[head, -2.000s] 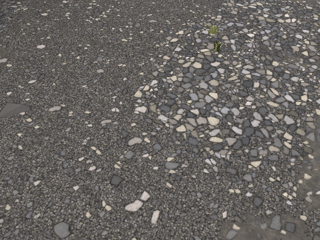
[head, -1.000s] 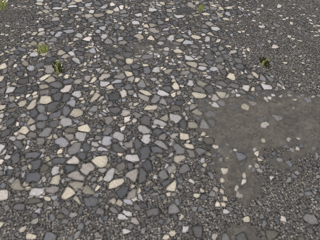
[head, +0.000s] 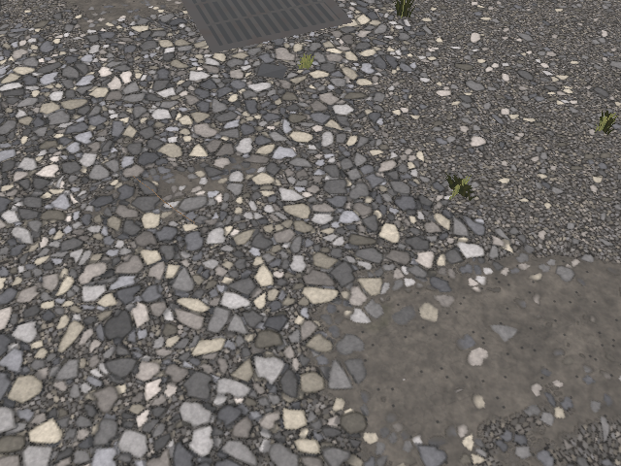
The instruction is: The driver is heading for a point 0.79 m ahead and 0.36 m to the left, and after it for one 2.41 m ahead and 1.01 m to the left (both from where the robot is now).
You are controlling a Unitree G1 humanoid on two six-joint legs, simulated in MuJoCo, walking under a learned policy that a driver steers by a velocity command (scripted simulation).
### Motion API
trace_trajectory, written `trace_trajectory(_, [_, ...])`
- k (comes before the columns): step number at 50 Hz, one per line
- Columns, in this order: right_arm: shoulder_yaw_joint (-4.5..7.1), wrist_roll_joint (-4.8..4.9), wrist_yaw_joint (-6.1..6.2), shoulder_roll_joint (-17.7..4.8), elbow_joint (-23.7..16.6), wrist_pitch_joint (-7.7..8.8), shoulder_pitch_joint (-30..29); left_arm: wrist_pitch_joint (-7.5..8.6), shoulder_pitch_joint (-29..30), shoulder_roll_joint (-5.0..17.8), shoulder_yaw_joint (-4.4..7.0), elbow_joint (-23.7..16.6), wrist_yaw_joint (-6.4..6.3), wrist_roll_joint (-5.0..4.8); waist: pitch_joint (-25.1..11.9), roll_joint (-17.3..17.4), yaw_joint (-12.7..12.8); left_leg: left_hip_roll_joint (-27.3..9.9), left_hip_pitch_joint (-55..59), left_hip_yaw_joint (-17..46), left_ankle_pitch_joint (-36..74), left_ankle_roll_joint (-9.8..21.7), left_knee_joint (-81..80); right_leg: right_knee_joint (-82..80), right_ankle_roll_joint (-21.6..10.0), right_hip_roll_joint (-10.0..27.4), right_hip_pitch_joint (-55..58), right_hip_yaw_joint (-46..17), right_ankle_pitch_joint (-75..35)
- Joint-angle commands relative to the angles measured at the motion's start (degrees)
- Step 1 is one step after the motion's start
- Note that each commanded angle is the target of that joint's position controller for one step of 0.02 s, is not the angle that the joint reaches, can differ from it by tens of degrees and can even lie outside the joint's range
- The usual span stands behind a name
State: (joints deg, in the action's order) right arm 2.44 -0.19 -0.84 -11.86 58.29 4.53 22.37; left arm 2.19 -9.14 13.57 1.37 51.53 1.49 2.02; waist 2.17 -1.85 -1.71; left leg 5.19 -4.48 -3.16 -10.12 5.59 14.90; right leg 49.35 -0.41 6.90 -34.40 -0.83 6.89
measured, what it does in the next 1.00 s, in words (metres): walks ahead, turning left: right foot, then left foot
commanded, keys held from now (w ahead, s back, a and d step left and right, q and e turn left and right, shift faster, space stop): w+q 1.00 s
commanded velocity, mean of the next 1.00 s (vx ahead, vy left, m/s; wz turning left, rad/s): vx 0.50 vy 0.00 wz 0.52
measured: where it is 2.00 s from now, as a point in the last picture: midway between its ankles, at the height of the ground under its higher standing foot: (138, 315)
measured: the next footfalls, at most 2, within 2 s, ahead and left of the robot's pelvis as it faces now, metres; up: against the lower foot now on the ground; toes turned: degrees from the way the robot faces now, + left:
right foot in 0.20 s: +0.28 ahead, -0.13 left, +0.00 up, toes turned +5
left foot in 0.74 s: +0.48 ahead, +0.14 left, +0.00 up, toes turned +30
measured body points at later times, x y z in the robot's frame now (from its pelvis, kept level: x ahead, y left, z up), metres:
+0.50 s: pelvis +0.26 -0.04 +0.00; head +0.28 -0.05 +0.45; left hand +0.20 +0.22 -0.13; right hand +0.45 -0.27 -0.13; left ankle +0.29 +0.11 -0.67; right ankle +0.24 -0.14 -0.75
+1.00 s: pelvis +0.48 +0.10 +0.00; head +0.50 +0.13 +0.44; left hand +0.46 +0.39 -0.12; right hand +0.66 -0.12 -0.13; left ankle +0.45 +0.12 -0.75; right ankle +0.65 -0.01 -0.67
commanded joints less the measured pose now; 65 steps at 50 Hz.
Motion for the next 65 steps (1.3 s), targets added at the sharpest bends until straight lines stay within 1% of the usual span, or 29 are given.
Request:
trace_trajectory(1, [1.82, 0.03, 0.26, -8.7, -2.5, 0.68, 0.7, 0.53, 5.5, 2.4, 0.14, -4.3, 0.1, -0.47, 3.2, 4.7, -0.3, -13.2, -5.6, 10.8, 9.1, 7.1, -7.8, -9.4, 2.1, -1.9, 2.1, 2.6, -6.2])
trace_trajectory(6, [2.41, -0.63, 0.73, -9.9, -2.6, 0.06, 2.6, 1.13, 10.9, 4.1, 0.37, -7.3, -0.47, -1.03, 1.5, 6.5, -1.8, -14.9, 0.2, 14.3, 16.4, 6.3, -1.2, -16.2, 2.0, -4.0, 4.9, 1.7, -3.6])
trace_trajectory(9, [3.17, -0.74, 1.12, -11.6, -4.1, -0.18, -1.0, 2.47, 1.3, 6.6, 1.54, -5.5, -1.13, -0.85, -1.8, 6.0, 3.4, -14.5, -1.1, 16.2, 20.4, 4.1, 8.3, -23.0, 0.0, -6.0, 18.4, 1.6, 2.2])
trace_trajectory(10, [2.82, -0.45, 0.9, -9.9, -4.6, -0.01, -1.0, 3.45, -6.8, 9.1, 2.57, -3.2, -1.78, 0.04, -6.7, 1.8, 6.6, -10.4, -4.9, 13.4, 18.8, 2.7, 19.9, -25.9, -1.7, -3.6, 29.9, -0.9, 2.8])
trace_trajectory(11, [1.76, 1.01, 0.71, -5.5, -7.4, 0.23, -0.6, 3.94, -15.4, 14.6, 3.89, -3.2, -2.66, 1.6, -16.1, -6.7, 9.1, -4.7, -16.1, 8.1, 4.3, 0.5, 37.8, -28.8, -5.3, 11.5, 44.8, -17.2, 14.4])
trace_trajectory(12, [1.51, 1.49, 0.8, -3.7, -8.9, -0.06, 3.8, 2.8, -14.5, 18.1, 4.89, -2.9, -2.47, 1.32, -18.3, -17.8, 6.0, 0.8, -30.8, 4.3, -22.3, 0.0, 48.7, -35.9, -9.8, 20.0, 50.0, -37.4, 18.6])
trace_trajectory(13, [2.38, 0.14, 1.16, -8.1, -6.8, -1.11, 2.8, 2.12, -10.0, 11.8, 3.69, -4.1, -2.3, 0.8, -11.9, -7.6, 4.3, -4.3, -33.4, 7.1, -18.6, 0.9, 54.4, -35.8, -9.6, 17.7, 43.7, -33.5, 24.4])
trace_trajectory(14, [2.55, -0.23, 0.53, -8.0, -6.9, -1.24, -0.1, 2.2, -5.9, 7.4, 2.59, -5.0, -2.1, 0.25, -5.9, -2.2, 3.5, -6.4, -33.0, 7.5, -12.8, 0.7, 53.9, -36.5, -8.4, 14.6, 36.8, -24.8, 20.9])
trace_trajectory(17, [2.42, -1.51, -0.99, -5.7, -7.6, -2.73, -2.5, 3.12, -4.7, 4.4, 1.77, -4.1, -2.4, -0.33, -1.6, -4.5, 1.5, -9.6, -30.2, 6.2, -6.4, -1.4, 51.0, -39.1, -5.7, 8.9, 28.9, -8.8, 3.6])
trace_trajectory(21, [2.11, -1.59, -2.04, -4.9, -10.3, -4.19, -8.0, 4.61, -8.4, 5.1, 2.21, -2.3, -2.12, -1.06, -1.3, -3.2, 1.1, -10.4, -34.6, 5.0, -0.6, -2.8, 50.6, -40.2, -6.8, 8.7, 30.1, -0.7, -8.3])
trace_trajectory(26, [1.06, -1.57, -3.18, -4.1, -14.3, -4.15, -17.8, 4.53, -10.6, 5.3, 2.33, -0.9, -2.04, -0.72, 1.8, -2.7, 2.4, -10.4, -35.5, 2.2, 8.2, -3.6, 36.4, -41.2, -7.1, 7.2, 30.5, 7.5, -12.1])
trace_trajectory(30, [0.37, -1.84, -3.8, -4.1, -17.1, -4.04, -24.2, 4.08, -13.4, 7.3, 2.94, 0.4, -2.48, -0.76, 3.4, -2.6, 3.8, -9.5, -31.8, -2.0, 7.7, -1.3, 25.8, -40.4, -6.6, 8.9, 34.3, 11.4, -15.8])
trace_trajectory(33, [0.65, -2.21, -3.51, -5.0, -17.9, -4.08, -24.5, 2.9, -14.9, 8.7, 3.3, 1.3, -2.9, -0.61, 2.6, -3.1, 3.3, -6.4, -27.8, -4.9, 1.0, 1.6, 21.8, -34.0, -5.7, 9.5, 39.2, 14.4, -31.4])
trace_trajectory(35, [1.48, -2.29, -2.8, -6.5, -16.3, -3.88, -17.9, 1.75, -15.0, 10.6, 3.83, 1.5, -3.03, -0.6, -1.8, -4.0, 0.4, -2.0, -19.4, -6.6, -4.8, 4.2, 20.2, -21.4, -5.4, 9.5, 40.8, 15.9, -46.8])
trace_trajectory(36, [2.33, -2.48, -2.2, -7.7, -14.0, -3.32, -10.2, 1.12, -14.5, 11.2, 3.94, 1.2, -2.93, -0.84, -6.3, -2.8, -3.0, 0.1, -9.7, -6.3, -3.9, 5.8, 16.6, -9.9, -4.7, 9.0, 37.7, 16.8, -44.9])
trace_trajectory(37, [3.98, -3.15, -1.22, -11.6, -11.1, -2.95, -0.4, 0.94, -14.1, 10.4, 3.67, -0.2, -2.77, -0.66, -12.2, 1.8, -7.1, -4.3, 5.3, 2.1, -6.8, 8.5, 13.3, 6.7, -2.7, 7.5, 26.6, 17.1, -29.9])
trace_trajectory(38, [5.57, -2.71, -0.39, -18.8, -11.9, -3.13, -1.5, 1.37, -16.0, 2.9, 2.13, -4.6, -1.5, -0.96, -16.4, 16.2, -2.5, -22.3, 23.1, 31.8, -8.5, 16.1, 10.1, 26.7, 1.1, -2.6, -0.2, 15.2, 22.5])
trace_trajectory(39, [5.67, -1.17, 0.06, -19.2, -13.2, -3.92, 1.5, 2.11, -8.5, 8.0, 3.12, -6.9, -1.22, -0.61, -19.1, 8.5, -6.0, -25.2, 23.8, 46.3, -7.2, 18.0, 2.0, 33.0, 1.5, -6.5, -7.7, 2.1, 24.6])
trace_trajectory(40, [5.27, -0.96, 0.62, -17.6, -12.0, -4.19, -1.0, 2.76, -4.0, 7.5, 2.94, -8.3, -0.99, -1.28, -10.6, 5.4, -4.8, -23.8, 18.6, 35.9, -2.1, 16.4, 1.2, 31.5, 0.7, -3.0, -11.9, -0.1, 17.7])
trace_trajectory(41, [4.46, -0.4, 0.81, -14.1, -12.1, -3.89, -4.1, 3.34, -5.2, 6.9, 2.54, -7.6, -1.14, -1.46, -5.3, 2.6, -2.1, -21.5, 10.0, 29.6, 5.2, 14.2, 0.7, 25.6, 0.5, -0.8, -8.9, 0.0, 12.8])
trace_trajectory(42, [3.92, -0.23, 0.93, -12.1, -12.5, -3.39, -7.1, 3.02, -6.1, 6.9, 2.67, -6.7, -1.33, -0.83, -2.8, 1.2, 0.4, -18.2, 3.8, 24.9, 11.3, 12.3, 0.2, 21.5, 0.7, 0.4, -4.7, -0.3, 11.7])
trace_trajectory(44, [3.05, 0.3, 0.88, -10.0, -13.1, -2.32, -9.2, 0.87, -8.9, 6.4, 2.62, -6.2, -1.19, 0.81, -3.5, 2.0, 3.4, -14.8, -2.3, 20.0, 17.9, 11.4, -0.9, 17.5, 2.0, 0.9, 1.8, -0.7, 11.7])
trace_trajectory(47, [3.4, 0.3, 0.51, -11.7, -12.4, -1.13, -6.2, -0.82, -6.1, 5.1, 2.34, -7.7, -0.67, 0.86, -2.6, 2.3, 3.3, -12.4, -5.1, 18.2, 17.9, 11.2, -2.6, 11.8, 3.4, 0.3, 0.8, 0.5, 8.1])
trace_trajectory(52, [3.51, 0.24, 0.52, -12.0, -11.3, -1.14, 0.3, -0.99, 5.5, 5.4, 2.07, -11.7, -0.47, 0.52, 0.3, 4.3, -0.8, -11.3, -1.1, 20.3, 14.9, 8.8, -3.3, -0.7, 4.2, -0.9, -5.9, 0.3, -2.5])
trace_trajectory(58, [3.58, -0.52, 1.34, -12.7, -10.7, -1.4, 5.8, 0.12, 15.0, 5.5, 1.12, -15.8, 0.11, -0.18, 0.8, 5.5, -4.1, -12.0, 5.9, 23.0, 23.8, 7.9, 1.8, -11.6, 2.8, -4.7, -5.5, 0.4, -4.6])
trace_trajectory(61, [3.91, -0.77, 1.92, -14.1, -11.7, -1.41, 2.9, 0.91, 11.0, 7.1, 1.36, -15.8, -0.18, -0.54, 0.2, 6.8, -1.1, -12.4, 4.0, 24.7, 28.6, 5.3, 5.7, -17.8, 0.7, -6.6, 5.2, -0.2, -0.9])
trace_trajectory(63, [4.04, -0.43, 1.26, -15.1, -12.4, -0.91, -0.3, 1.8, -1.7, 9.8, 2.58, -12.2, -1.38, -0.54, -5.7, 4.8, 5.2, -8.6, -0.6, 22.6, 36.9, 2.5, 18.7, -22.5, -1.6, -8.8, 24.1, 0.9, 0.8])
trace_trajectory(64, [3.33, 0.21, 0.62, -12.6, -13.4, -0.37, -0.4, 2.48, -10.2, 13.0, 3.48, -11.3, -2.33, 0.44, -12.6, 0.8, 8.7, -5.0, -7.4, 19.8, 26.9, 1.2, 32.5, -24.4, -4.0, -0.3, 37.8, -7.1, 7.2])
trace_trajectory(65, [1.92, 1.7, 0.64, -6.2, -15.5, -0.22, 2.9, 2.21, -14.2, 17.6, 4.39, -11.6, -3.06, 1.89, -19.2, -10.0, 7.6, 2.6, -23.0, 12.8, -10.0, -0.7, 49.3, -28.0, -8.0, 15.7, 51.6, -28.8, 15.0])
